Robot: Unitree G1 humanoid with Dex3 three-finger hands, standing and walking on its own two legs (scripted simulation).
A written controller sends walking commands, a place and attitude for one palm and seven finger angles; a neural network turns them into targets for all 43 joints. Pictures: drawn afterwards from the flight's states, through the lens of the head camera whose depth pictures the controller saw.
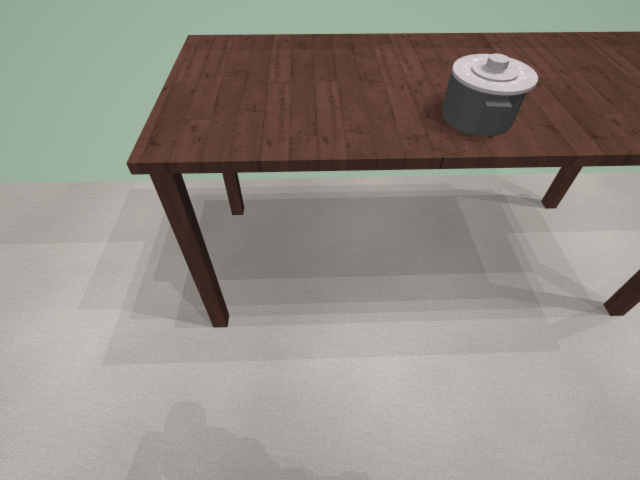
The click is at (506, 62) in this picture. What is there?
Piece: lid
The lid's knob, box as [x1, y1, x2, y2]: [486, 54, 509, 70]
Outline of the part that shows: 489,55 486,63 488,67 498,70 506,68 509,61 509,58 507,56 502,54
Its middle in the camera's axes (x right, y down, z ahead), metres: +0.38 -0.38 +0.83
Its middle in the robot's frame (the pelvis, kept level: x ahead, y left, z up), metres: +0.91 -0.34 +0.11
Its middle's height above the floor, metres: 0.89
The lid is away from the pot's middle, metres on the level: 0.01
